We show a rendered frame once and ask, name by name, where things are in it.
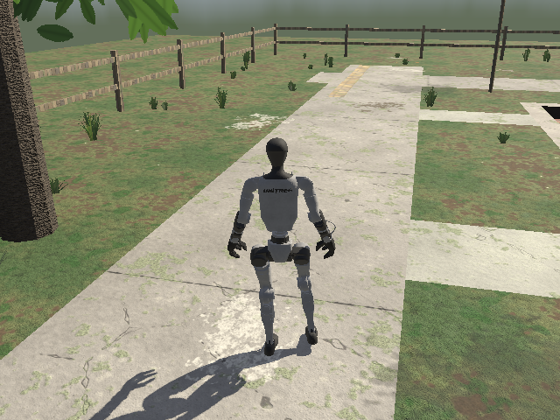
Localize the right robot hand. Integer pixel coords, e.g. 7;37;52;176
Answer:
316;238;336;259

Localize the left robot forearm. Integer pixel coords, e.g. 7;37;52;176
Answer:
230;211;246;243

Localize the robot head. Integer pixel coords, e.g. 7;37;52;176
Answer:
263;137;293;179

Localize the right robot forearm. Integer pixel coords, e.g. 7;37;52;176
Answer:
313;209;333;243

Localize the robot right foot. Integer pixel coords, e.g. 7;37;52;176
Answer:
305;326;318;345

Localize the left robot hand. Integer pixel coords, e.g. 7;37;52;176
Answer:
227;239;247;258

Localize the left robot upper arm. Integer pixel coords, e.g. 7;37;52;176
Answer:
237;177;260;224

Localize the right robot upper arm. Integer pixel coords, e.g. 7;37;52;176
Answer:
296;175;322;223

